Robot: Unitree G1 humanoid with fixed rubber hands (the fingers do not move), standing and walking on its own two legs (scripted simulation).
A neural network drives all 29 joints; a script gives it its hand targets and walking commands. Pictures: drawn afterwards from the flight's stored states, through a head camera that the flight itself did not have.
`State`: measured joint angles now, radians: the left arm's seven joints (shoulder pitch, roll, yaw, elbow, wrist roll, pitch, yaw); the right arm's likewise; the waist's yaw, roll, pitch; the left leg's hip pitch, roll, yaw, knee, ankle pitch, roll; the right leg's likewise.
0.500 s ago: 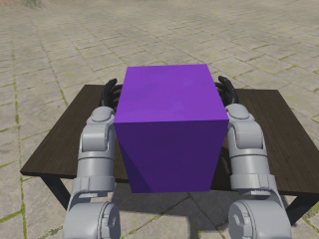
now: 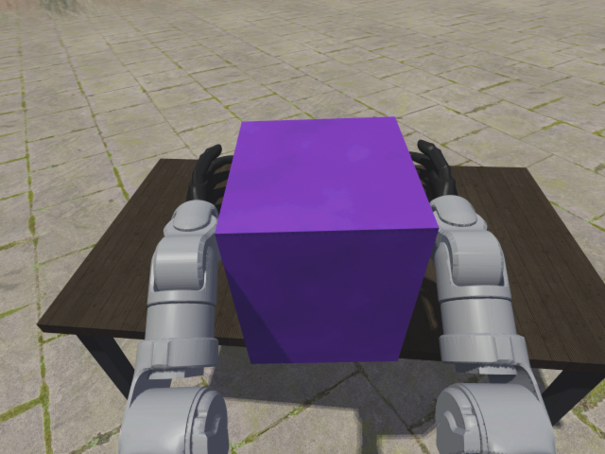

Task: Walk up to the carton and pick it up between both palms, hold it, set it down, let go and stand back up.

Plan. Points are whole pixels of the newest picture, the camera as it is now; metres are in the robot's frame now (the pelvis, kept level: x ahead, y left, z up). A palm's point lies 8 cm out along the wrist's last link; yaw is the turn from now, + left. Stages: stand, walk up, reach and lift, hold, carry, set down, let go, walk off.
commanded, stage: hold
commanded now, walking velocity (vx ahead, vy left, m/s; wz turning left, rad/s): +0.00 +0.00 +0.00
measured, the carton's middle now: (321, 243) +0.36 +0.01 +0.14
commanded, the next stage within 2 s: none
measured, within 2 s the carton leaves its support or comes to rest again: neither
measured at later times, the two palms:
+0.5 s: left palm (205, 207) +0.36 +0.15 +0.20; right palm (436, 202) +0.37 -0.14 +0.20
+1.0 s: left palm (208, 207) +0.37 +0.15 +0.19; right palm (437, 204) +0.37 -0.14 +0.19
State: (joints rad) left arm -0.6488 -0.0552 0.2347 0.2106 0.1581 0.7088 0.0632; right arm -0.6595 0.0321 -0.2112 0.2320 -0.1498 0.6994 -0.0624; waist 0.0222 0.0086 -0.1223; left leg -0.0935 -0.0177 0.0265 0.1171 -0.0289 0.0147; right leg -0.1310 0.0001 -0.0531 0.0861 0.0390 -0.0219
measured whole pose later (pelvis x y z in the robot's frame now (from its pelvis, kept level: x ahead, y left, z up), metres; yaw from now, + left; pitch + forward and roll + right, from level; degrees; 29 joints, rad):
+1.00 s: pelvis +0.01 +0.00 +0.00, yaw +0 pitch +2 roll +0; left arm -0.63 -0.07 0.24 0.18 0.16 0.71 0.07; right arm -0.64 0.04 -0.21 0.21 -0.15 0.69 -0.05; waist 0.01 0.01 -0.12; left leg -0.10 -0.02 0.03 0.09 -0.02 0.02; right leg -0.14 0.00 -0.05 0.06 0.05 -0.02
